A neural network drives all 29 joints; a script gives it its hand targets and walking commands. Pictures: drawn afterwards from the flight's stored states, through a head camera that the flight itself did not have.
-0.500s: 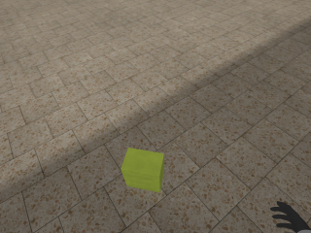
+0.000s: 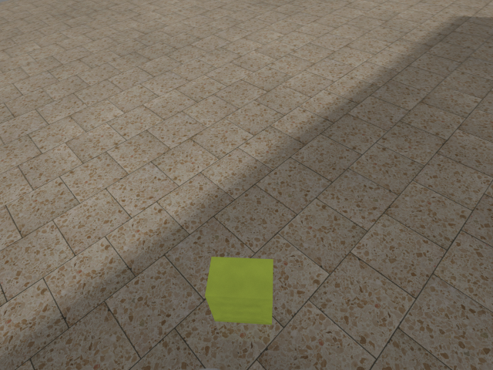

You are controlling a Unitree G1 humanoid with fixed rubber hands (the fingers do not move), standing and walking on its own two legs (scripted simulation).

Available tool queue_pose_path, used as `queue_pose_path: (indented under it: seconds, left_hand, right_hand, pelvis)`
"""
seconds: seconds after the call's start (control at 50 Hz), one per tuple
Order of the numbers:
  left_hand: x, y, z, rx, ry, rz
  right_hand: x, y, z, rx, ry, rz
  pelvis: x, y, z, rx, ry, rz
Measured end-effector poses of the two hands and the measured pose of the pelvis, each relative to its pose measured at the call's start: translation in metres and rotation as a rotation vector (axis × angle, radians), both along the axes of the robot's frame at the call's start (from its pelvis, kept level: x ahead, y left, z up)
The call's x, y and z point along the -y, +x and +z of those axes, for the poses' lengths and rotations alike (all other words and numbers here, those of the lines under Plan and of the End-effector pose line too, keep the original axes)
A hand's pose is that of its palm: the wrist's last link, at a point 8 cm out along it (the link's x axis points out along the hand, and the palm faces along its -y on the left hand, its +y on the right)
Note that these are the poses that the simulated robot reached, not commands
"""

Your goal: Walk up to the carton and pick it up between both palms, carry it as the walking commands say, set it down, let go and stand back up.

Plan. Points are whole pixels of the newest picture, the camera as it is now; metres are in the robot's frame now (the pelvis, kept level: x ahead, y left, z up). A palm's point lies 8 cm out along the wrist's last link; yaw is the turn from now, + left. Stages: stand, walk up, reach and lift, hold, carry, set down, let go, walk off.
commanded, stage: walk up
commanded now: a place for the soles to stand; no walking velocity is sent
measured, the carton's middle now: (242, 291) +0.51 +0.04 -0.62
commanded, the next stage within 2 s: none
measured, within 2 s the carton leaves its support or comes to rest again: neither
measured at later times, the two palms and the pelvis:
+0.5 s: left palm (20, 358) +0.20 +0.41 -0.10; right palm (419, 363) +0.15 -0.26 -0.07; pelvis +0.08 +0.09 +0.00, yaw -7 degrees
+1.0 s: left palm (46, 310) +0.26 +0.38 -0.07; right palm out of the picture +0.11 -0.27 -0.08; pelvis +0.08 +0.08 +0.02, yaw -11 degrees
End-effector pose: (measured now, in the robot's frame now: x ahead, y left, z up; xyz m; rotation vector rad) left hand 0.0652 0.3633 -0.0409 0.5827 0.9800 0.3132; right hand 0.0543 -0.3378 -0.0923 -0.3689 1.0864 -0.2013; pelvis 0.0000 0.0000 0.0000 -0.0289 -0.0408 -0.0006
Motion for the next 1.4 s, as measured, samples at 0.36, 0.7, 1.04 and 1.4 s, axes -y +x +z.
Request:
queue_pose_path:
  seconds: [0.36, 0.7, 1.04, 1.4]
  left_hand:
    - [-0.053, 0.087, -0.061, -0.121, -0.141, -0.077]
    - [-0.032, 0.176, -0.042, -0.083, -0.178, -0.145]
    - [-0.025, 0.196, -0.025, -0.072, -0.121, -0.209]
    - [-0.086, 0.159, -0.037, -0.152, -0.087, -0.168]
  right_hand:
    - [-0.079, 0.089, 0.015, 0.125, -0.084, -0.050]
    - [-0.071, 0.091, 0.023, 0.088, -0.085, -0.157]
    - [-0.070, 0.058, 0.011, -0.006, -0.030, -0.245]
    - [-0.124, 0.065, 0.001, -0.004, 0.000, -0.226]
  pelvis:
    - [-0.081, 0.059, -0.012, 0.003, 0.015, -0.109]
    - [-0.082, 0.082, 0.006, -0.006, 0.033, -0.166]
    - [-0.089, 0.078, 0.013, -0.006, 0.040, -0.204]
    - [-0.130, 0.081, 0.006, -0.001, 0.030, -0.214]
